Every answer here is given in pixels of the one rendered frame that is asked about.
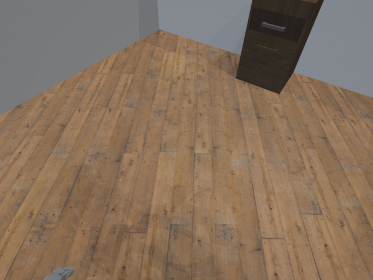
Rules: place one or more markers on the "left robot hand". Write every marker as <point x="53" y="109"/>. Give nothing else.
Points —
<point x="60" y="273"/>

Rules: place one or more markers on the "handle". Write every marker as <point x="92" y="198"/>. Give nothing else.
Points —
<point x="266" y="49"/>
<point x="270" y="26"/>

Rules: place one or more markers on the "cabinet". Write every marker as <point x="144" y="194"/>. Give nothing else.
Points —
<point x="268" y="70"/>

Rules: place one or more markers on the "drawer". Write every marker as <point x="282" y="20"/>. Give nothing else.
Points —
<point x="293" y="24"/>

